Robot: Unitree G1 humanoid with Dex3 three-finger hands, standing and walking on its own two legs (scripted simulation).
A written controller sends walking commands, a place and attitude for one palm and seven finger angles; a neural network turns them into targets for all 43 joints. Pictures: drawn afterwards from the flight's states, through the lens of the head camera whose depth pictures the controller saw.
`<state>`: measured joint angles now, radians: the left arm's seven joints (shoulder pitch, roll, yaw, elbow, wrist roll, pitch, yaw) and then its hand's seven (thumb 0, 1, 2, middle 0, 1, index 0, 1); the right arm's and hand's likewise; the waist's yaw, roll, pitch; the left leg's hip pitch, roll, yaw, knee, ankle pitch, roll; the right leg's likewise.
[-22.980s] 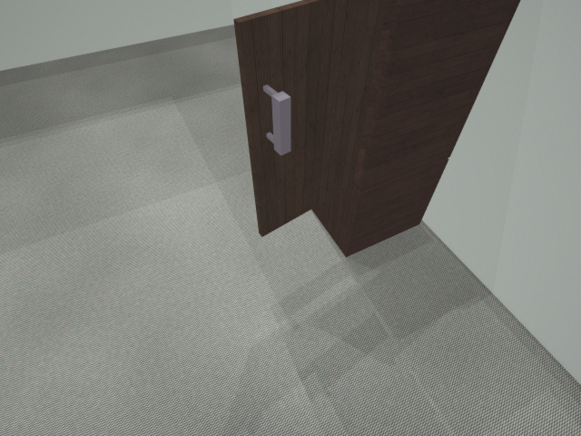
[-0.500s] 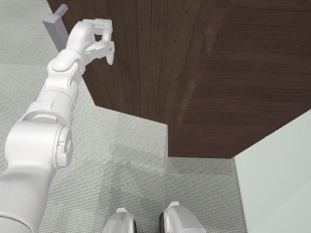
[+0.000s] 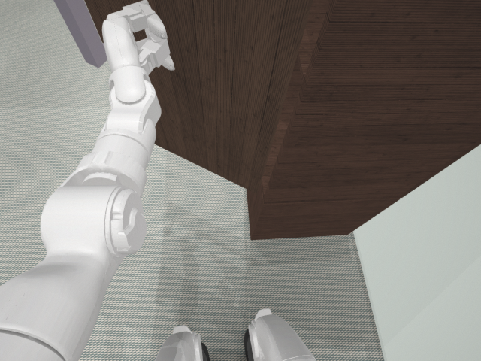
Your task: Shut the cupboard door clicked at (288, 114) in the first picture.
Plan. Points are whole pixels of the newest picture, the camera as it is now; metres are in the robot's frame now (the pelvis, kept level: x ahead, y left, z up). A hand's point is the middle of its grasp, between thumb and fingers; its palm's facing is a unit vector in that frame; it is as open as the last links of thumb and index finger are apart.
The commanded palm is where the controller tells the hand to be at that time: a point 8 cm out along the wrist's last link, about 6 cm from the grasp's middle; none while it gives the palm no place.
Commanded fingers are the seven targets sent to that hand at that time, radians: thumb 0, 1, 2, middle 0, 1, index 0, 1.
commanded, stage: pull the fist back off the door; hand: left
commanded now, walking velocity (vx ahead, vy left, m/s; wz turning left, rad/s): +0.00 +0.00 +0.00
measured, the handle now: (91, 17) +0.65 +0.14 +0.13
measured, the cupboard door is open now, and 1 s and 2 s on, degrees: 59 59 59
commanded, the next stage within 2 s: draw the hand back to the body in 0.64 s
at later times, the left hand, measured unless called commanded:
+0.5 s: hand (158, 108) +0.47 +0.05 +0.12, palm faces +0.07 -1.00 -0.01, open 3.1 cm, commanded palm +0.44 +0.09 +0.14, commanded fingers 0.00 0.90 0.90 -1.30 -1.50 -1.30 -1.50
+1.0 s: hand (130, 114) +0.42 +0.08 +0.16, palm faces +0.10 -0.99 -0.06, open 3.1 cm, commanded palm +0.37 +0.13 +0.16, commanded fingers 0.00 0.90 0.90 -1.30 -1.50 -1.30 -1.50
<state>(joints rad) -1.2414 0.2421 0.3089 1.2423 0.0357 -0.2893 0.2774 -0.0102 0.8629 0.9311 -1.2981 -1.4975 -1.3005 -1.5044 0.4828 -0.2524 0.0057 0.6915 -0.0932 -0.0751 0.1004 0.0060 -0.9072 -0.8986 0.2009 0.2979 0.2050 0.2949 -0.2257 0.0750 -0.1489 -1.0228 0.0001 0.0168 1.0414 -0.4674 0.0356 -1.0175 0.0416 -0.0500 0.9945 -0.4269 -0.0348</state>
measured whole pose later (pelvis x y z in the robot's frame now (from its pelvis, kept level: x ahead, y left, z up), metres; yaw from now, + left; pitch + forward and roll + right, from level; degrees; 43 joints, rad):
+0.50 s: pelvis +0.02 -0.02 +0.04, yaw +1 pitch +13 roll +0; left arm -0.70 0.08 0.10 0.89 -0.08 -0.27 0.18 0.02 0.90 0.90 -1.30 -1.50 -1.30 -1.50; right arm 0.37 -0.28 -0.05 0.64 0.00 0.02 0.06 0.01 -0.91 -0.90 0.20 0.30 0.20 0.29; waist -0.09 0.04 -0.10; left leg -0.62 0.00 0.01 0.80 -0.41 0.01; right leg -0.63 0.05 -0.05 0.78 -0.38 -0.06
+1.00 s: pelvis +0.01 -0.01 +0.04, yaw -1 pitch +10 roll +1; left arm -0.50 0.10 0.11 0.63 -0.04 -0.33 0.17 0.02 0.90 0.90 -1.30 -1.50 -1.30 -1.50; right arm 0.38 -0.23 -0.01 0.65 0.00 0.01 0.04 0.01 -0.91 -0.90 0.20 0.30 0.20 0.29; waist -0.06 0.05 -0.11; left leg -0.55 -0.01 0.06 0.77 -0.39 0.02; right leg -0.58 0.04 0.00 0.79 -0.37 -0.05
